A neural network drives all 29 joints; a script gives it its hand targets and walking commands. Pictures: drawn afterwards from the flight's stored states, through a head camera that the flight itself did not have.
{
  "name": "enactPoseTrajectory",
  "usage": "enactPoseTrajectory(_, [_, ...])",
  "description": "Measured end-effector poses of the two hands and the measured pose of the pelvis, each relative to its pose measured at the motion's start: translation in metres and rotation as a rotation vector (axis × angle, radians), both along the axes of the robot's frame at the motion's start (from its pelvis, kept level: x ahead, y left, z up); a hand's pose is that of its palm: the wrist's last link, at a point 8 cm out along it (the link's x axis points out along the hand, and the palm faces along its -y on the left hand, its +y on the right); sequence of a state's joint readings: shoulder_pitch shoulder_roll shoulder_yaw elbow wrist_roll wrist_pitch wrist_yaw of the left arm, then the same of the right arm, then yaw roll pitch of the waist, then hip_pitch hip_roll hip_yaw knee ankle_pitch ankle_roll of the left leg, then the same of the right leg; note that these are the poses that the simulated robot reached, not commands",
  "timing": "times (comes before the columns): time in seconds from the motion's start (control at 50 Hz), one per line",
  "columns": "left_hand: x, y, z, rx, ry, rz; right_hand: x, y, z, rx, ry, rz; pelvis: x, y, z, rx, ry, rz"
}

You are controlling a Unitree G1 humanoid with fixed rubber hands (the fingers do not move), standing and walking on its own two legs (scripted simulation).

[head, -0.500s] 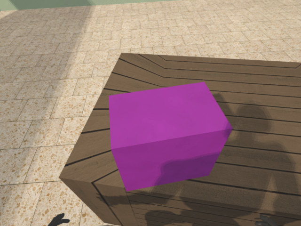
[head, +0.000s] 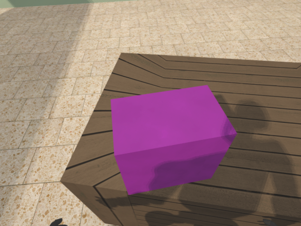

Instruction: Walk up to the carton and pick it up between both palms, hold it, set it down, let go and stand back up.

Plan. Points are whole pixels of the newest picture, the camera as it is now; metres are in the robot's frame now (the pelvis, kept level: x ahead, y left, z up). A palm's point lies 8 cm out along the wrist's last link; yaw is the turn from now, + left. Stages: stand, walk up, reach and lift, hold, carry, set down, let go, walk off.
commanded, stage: walk up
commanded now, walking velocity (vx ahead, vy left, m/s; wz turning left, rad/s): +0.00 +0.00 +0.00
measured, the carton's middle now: (165, 142) +0.35 -0.02 +0.02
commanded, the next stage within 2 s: none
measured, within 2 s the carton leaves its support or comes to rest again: neither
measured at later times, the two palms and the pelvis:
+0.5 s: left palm out of the picture +0.13 +0.31 -0.11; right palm out of the picture +0.05 -0.33 -0.10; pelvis -0.02 +0.01 -0.01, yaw -5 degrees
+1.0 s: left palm out of the picture +0.11 +0.28 -0.10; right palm out of the picture +0.02 -0.35 -0.13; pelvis -0.03 -0.02 -0.02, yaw -11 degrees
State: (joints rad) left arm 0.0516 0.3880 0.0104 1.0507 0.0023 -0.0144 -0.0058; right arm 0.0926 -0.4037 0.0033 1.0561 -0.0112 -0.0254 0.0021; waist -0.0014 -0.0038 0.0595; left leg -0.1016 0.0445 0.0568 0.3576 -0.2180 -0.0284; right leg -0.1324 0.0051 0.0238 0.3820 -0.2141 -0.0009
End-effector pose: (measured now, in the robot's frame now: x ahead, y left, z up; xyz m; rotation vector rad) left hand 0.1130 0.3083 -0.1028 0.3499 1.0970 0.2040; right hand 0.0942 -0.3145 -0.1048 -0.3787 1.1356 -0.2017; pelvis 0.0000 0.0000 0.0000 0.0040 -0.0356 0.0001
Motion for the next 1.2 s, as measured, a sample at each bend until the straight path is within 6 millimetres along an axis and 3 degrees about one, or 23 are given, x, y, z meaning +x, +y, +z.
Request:
enactPoseTrajectory(0.1, [-0.004, -0.001, -0.003, -0.005, 0.019, 0.006, 0.002, -0.001, 0.002, -0.006, -0.006, -0.002, 0.001, -0.001, 0.000, 0.001, 0.001, -0.002])
enactPoseTrajectory(0.18, [-0.006, -0.003, -0.005, 0.001, 0.030, -0.011, 0.003, -0.014, 0.004, -0.018, -0.032, -0.039, -0.004, -0.001, -0.003, 0.001, 0.005, -0.030])
enactPoseTrajectory(0.3, [-0.010, 0.000, -0.005, 0.033, 0.054, -0.044, -0.011, -0.030, 0.002, -0.036, -0.017, -0.079, -0.011, -0.004, -0.006, -0.004, 0.017, -0.048])
enactPoseTrajectory(0.56, [0.026, 0.006, -0.007, 0.017, -0.038, -0.152, -0.049, -0.008, 0.004, -0.037, -0.020, -0.141, -0.018, 0.015, -0.011, 0.001, 0.014, -0.109])
enactPoseTrajectory(0.66, [0.032, 0.005, -0.005, 0.027, -0.045, -0.175, -0.061, -0.013, 0.011, -0.059, -0.069, -0.168, -0.020, 0.014, -0.013, -0.002, -0.009, -0.151])
enactPoseTrajectory(0.74, [0.028, -0.003, 0.002, 0.029, -0.040, -0.187, -0.069, -0.028, 0.011, -0.073, -0.083, -0.173, -0.020, 0.006, -0.011, -0.011, -0.004, -0.167])
enactPoseTrajectory(0.84, [0.008, -0.012, -0.004, 0.073, -0.003, -0.184, -0.071, -0.051, -0.009, -0.058, -0.082, -0.179, -0.027, -0.011, -0.024, -0.012, -0.014, -0.193])
enactPoseTrajectory(0.96, [-0.011, -0.028, 0.000, 0.084, 0.040, -0.183, -0.074, -0.039, -0.020, 0.026, -0.044, -0.177, -0.028, -0.022, -0.017, -0.003, 0.010, -0.204])
enactPoseTrajectory(1.1, [0.017, -0.039, -0.008, 0.044, -0.035, -0.207, -0.097, -0.037, -0.020, -0.010, 0.024, -0.185, -0.031, -0.019, -0.020, -0.030, 0.018, -0.170])
enactPoseTrajectory(1.2, [0.041, -0.051, -0.013, -0.008, -0.073, -0.235, -0.115, -0.032, -0.002, -0.041, 0.022, -0.209, -0.028, -0.018, -0.015, 0.007, 0.012, -0.187])
